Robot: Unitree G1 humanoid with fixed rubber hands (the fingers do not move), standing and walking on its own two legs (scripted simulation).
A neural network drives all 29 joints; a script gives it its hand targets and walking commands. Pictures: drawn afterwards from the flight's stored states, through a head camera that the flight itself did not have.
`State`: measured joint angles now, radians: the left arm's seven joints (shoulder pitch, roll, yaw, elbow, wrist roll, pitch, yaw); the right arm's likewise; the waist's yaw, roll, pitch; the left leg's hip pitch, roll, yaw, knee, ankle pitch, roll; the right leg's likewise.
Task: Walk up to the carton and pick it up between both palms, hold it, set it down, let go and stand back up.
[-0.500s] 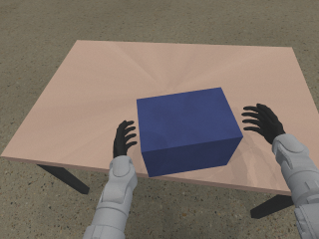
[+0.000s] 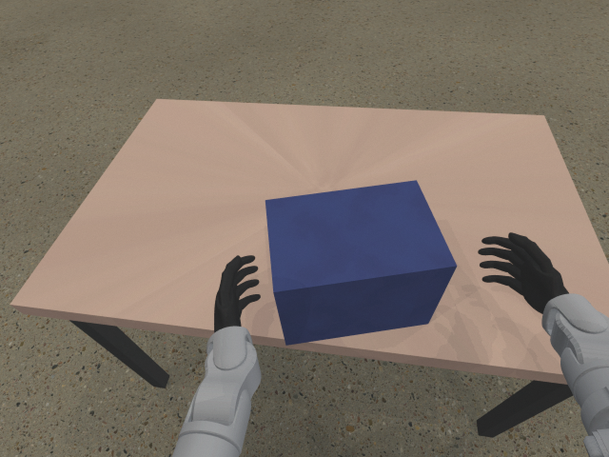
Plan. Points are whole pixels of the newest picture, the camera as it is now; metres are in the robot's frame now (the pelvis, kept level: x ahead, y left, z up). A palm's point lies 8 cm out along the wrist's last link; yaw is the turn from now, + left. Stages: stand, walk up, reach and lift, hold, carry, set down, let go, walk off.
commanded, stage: set down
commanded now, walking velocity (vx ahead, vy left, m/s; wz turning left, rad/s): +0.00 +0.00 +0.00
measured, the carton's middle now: (350, 264) +0.44 +0.01 -0.05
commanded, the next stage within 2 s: none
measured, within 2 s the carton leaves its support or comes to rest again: neither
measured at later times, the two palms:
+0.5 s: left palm (217, 380) +0.23 +0.16 -0.01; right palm (565, 359) +0.31 -0.28 -0.03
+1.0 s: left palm (217, 373) +0.23 +0.16 +0.00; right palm (567, 370) +0.30 -0.28 -0.03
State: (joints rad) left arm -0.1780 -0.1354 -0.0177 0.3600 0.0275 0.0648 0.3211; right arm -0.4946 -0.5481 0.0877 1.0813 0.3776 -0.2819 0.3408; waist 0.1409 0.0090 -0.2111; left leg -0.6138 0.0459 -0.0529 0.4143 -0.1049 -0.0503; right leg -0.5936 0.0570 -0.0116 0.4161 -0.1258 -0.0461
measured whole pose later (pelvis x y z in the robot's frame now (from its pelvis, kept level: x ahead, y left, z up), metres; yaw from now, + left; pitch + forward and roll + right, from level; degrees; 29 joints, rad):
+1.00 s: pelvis +0.03 +0.00 +0.00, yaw +0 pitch +12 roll -1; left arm 0.23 -0.11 -0.12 0.17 0.00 -0.06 0.30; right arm -0.10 -0.51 0.09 1.08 0.44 -0.48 0.32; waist 0.14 -0.01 -0.16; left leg -0.47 0.05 -0.05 0.43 -0.18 -0.05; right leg -0.44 0.06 -0.01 0.42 -0.19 -0.05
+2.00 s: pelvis +0.04 +0.00 +0.01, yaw +0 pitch +4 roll +0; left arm 0.38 0.01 -0.06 0.18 0.00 0.01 0.18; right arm 0.07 -0.36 0.06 1.03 0.29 -0.38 0.17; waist 0.12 -0.05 -0.11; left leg -0.28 0.05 -0.05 0.43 -0.22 -0.05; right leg -0.25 0.06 -0.01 0.42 -0.23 -0.05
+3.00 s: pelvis +0.05 +0.00 +0.01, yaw +1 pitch +2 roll +0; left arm 0.37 0.16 0.00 0.24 0.00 0.12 0.04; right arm 0.14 -0.15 0.04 0.92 0.10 -0.29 0.00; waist 0.09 -0.07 -0.04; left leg -0.24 0.04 -0.05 0.43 -0.23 -0.05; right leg -0.21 0.06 -0.01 0.42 -0.25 -0.05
